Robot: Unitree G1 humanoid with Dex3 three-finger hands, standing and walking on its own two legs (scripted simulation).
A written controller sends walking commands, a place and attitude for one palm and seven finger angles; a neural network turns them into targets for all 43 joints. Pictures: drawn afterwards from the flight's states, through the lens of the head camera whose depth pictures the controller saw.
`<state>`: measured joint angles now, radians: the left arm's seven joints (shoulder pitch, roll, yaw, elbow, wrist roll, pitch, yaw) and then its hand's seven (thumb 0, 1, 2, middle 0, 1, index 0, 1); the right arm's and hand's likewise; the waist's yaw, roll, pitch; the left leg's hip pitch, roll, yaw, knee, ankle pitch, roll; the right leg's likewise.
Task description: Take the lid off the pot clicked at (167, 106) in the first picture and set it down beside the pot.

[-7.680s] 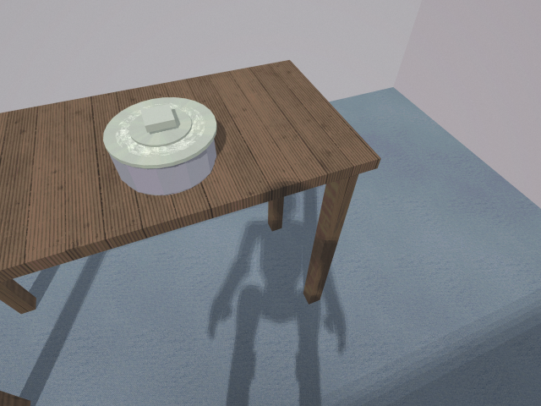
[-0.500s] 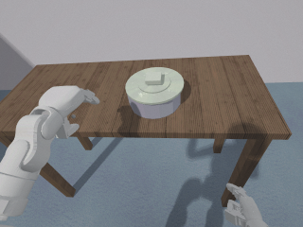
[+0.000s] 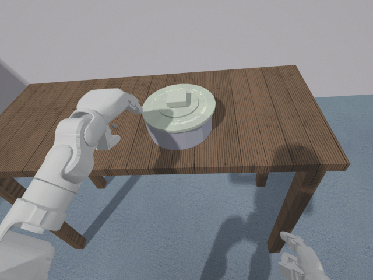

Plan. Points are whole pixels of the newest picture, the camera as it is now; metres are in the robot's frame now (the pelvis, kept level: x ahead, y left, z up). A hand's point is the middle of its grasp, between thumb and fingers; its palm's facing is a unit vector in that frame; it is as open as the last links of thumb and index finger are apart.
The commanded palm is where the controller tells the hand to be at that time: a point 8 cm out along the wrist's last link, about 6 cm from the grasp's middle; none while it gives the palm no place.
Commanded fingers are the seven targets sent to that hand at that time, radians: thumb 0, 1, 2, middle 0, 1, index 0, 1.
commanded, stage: move the open hand above the knob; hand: left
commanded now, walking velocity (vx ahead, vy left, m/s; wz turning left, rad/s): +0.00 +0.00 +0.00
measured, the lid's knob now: (177, 98) +0.55 +0.07 +0.10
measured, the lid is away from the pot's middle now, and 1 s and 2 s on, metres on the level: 0.00 0.00 0.00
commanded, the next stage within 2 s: lower the open fingers around the knob in 1.74 s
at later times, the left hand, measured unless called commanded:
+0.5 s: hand (149, 102) +0.45 +0.11 +0.17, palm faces -0.19 -0.03 -0.98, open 10.0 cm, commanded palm +0.44 +0.12 +0.23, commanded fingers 0.00 -0.33 1.54 -0.85 -0.08 -0.85 -0.08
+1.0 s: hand (174, 83) +0.52 +0.06 +0.17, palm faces -0.22 -0.03 -0.97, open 10.0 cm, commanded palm +0.52 +0.07 +0.23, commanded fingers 0.00 -0.33 1.54 -0.85 -0.08 -0.85 -0.08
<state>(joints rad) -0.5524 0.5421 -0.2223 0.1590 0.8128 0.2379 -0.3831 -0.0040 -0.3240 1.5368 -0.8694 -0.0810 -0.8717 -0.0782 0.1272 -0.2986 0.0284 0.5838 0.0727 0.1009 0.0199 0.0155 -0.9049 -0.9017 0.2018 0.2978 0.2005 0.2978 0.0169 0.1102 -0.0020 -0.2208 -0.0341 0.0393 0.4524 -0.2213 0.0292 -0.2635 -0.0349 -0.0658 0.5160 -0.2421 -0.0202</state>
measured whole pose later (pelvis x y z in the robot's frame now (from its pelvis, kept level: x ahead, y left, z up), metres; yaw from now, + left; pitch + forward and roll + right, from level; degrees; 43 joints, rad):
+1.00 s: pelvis +0.03 +0.01 +0.00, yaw -2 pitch +7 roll +1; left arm -1.24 0.25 -0.35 1.03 0.87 0.35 -0.24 0.00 -0.32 1.54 -0.87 -0.08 -0.87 -0.08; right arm 0.26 -0.27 0.02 0.73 0.06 0.06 -0.01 0.01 -0.91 -0.90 0.20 0.30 0.20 0.30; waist -0.10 0.07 -0.06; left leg -0.31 -0.04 0.07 0.41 -0.23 0.05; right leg -0.36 -0.04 -0.03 0.48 -0.24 0.00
